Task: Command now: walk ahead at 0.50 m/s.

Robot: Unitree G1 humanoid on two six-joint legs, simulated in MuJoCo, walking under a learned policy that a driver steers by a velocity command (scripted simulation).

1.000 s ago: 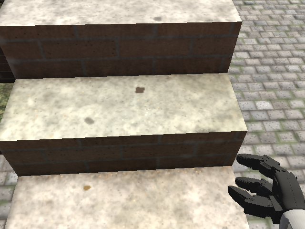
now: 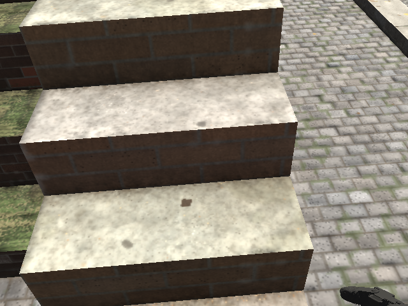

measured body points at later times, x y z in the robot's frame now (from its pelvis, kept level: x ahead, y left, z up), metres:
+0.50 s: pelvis -0.10 +0.03 -0.12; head -0.10 +0.06 +0.32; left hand +0.13 +0.29 -0.18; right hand -0.03 -0.22 -0.24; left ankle -0.17 +0.06 -0.87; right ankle -0.02 -0.13 -0.61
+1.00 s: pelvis +0.02 +0.04 -0.06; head +0.04 +0.11 +0.38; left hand +0.26 +0.21 -0.18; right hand -0.09 -0.18 -0.17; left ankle -0.14 +0.09 -0.70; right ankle +0.06 -0.07 -0.68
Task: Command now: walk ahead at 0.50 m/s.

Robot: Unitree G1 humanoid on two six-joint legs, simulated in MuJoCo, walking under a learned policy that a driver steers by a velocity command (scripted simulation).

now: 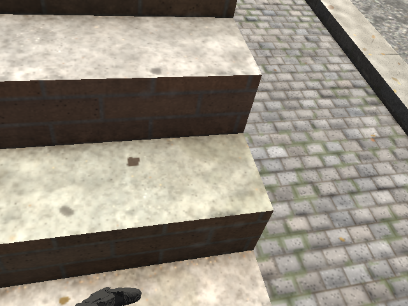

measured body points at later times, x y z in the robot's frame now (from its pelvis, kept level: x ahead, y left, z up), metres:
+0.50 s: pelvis +0.20 +0.19 +0.22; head +0.19 +0.23 +0.66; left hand +0.34 +0.46 +0.09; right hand +0.25 -0.04 +0.09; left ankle +0.28 +0.29 -0.42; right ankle +0.13 +0.01 -0.30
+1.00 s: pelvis +0.44 +0.20 +0.35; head +0.46 +0.24 +0.79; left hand +0.68 +0.34 +0.26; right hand +0.30 +0.04 +0.21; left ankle +0.29 +0.29 -0.40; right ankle +0.58 +0.13 -0.20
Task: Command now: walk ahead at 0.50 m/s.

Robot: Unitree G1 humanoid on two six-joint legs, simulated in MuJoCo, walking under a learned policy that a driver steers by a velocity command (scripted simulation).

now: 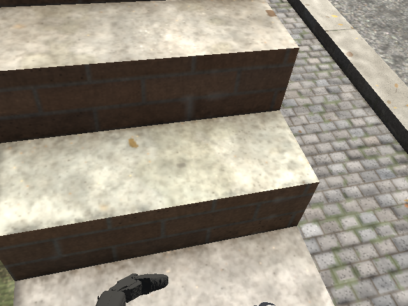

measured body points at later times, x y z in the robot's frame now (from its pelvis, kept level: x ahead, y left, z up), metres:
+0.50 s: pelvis +0.25 +0.02 +0.22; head +0.26 -0.01 +0.67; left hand +0.17 +0.21 +0.08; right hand +0.48 -0.10 +0.13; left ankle +0.35 +0.09 -0.38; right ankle +0.16 -0.07 -0.53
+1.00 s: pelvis +0.47 -0.01 +0.39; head +0.51 +0.01 +0.84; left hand +0.71 +0.13 +0.31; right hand +0.40 -0.22 +0.26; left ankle +0.36 +0.09 -0.35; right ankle +0.62 -0.10 -0.18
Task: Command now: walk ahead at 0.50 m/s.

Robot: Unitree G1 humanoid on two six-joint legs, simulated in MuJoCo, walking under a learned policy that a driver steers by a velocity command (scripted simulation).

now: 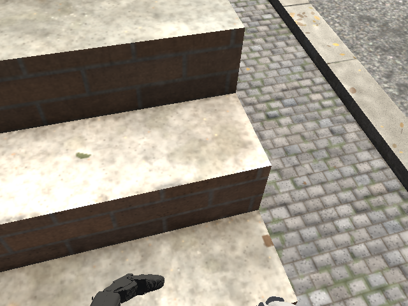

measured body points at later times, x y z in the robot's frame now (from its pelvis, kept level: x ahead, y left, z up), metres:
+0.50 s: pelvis +0.21 +0.07 +0.18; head +0.20 +0.04 +0.63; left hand +0.12 +0.26 +0.04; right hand +0.43 -0.08 +0.08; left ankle +0.31 +0.19 -0.29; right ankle +0.15 -0.09 -0.57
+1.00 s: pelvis +0.40 +0.11 +0.36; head +0.38 +0.12 +0.81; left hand +0.56 +0.30 +0.24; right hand +0.37 -0.10 +0.21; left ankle +0.34 +0.21 -0.38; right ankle +0.47 -0.01 -0.09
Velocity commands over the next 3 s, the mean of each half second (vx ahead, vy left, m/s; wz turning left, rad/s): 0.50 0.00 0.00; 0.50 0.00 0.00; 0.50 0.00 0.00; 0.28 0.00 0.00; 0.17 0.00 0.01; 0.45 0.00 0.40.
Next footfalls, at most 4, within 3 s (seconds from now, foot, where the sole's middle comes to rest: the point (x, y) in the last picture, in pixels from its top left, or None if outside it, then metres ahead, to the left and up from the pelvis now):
0.56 left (103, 299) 0.38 0.22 -0.41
1.14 right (210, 139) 0.68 -0.04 -0.22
1.72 left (75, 19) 0.87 0.26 -0.02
2.10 right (160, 1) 0.94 0.07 -0.02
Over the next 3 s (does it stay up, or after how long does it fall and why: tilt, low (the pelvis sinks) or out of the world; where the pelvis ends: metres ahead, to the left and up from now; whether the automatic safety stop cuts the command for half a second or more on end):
stays up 1.07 0.15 0.78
